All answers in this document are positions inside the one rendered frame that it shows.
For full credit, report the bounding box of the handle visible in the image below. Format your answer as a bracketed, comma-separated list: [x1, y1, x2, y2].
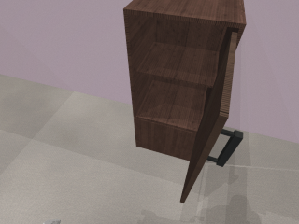
[207, 129, 244, 167]

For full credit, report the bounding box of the cupboard door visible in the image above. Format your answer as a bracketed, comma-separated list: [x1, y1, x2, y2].
[180, 32, 237, 203]

